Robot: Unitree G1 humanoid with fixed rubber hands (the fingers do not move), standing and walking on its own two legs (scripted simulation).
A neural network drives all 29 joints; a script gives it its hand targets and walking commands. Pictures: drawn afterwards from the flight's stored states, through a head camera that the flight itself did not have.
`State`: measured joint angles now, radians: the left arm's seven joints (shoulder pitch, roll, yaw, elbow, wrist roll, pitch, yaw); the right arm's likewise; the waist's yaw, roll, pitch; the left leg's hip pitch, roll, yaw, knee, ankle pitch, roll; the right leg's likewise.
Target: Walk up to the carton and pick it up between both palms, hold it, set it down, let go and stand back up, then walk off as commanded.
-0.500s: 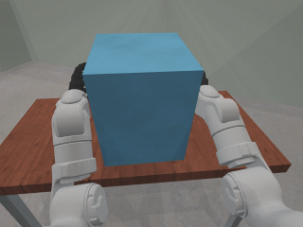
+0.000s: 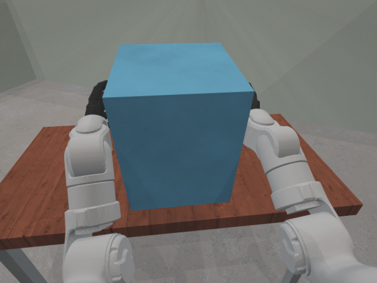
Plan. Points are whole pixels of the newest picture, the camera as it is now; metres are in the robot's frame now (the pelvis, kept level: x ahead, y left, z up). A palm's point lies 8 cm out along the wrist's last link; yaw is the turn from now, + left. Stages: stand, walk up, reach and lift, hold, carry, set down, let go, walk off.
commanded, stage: hold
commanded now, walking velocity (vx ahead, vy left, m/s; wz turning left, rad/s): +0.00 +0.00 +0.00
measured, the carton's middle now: (176, 125) +0.36 +0.01 +0.24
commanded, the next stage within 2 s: set down in 1.22 s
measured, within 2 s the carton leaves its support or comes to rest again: neither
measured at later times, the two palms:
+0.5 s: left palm (94, 122) +0.35 +0.16 +0.26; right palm (246, 112) +0.36 -0.14 +0.26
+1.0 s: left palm (95, 121) +0.35 +0.16 +0.26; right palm (246, 112) +0.36 -0.14 +0.26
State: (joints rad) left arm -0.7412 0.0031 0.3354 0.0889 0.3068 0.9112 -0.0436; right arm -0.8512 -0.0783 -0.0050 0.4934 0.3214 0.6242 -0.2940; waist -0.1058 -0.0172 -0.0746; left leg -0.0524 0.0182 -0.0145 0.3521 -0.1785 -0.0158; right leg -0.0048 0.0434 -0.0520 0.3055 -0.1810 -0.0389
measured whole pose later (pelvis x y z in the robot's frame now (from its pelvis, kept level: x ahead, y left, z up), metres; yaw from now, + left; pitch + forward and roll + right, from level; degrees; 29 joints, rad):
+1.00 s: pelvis +0.00 +0.00 +0.00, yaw +0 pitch -6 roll +0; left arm -0.75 0.02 0.33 0.11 0.29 0.90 -0.04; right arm -0.88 -0.07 -0.02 0.52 0.31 0.62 -0.29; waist -0.10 -0.03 -0.09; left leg -0.07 0.02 -0.02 0.35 -0.17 -0.02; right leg -0.02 0.05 -0.06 0.30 -0.17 -0.05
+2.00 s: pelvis +0.00 +0.01 +0.00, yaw +2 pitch -10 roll -1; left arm -0.71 -0.01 0.26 0.25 0.33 0.52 -0.03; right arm -0.66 0.04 -0.16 0.63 0.07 0.08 -0.19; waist -0.08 -0.12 0.10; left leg 0.00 0.00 -0.04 0.36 -0.19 0.00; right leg 0.07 0.02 -0.07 0.29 -0.19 -0.02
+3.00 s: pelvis +0.02 +0.01 +0.00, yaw +0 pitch -3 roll +0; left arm -0.85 0.00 0.43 0.76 0.33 0.23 -0.04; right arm -0.77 0.11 -0.45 0.86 -0.22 -0.01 -0.14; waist -0.03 -0.06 0.02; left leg -0.08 0.00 -0.01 0.30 -0.17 0.00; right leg -0.04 0.02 -0.05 0.27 -0.18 -0.02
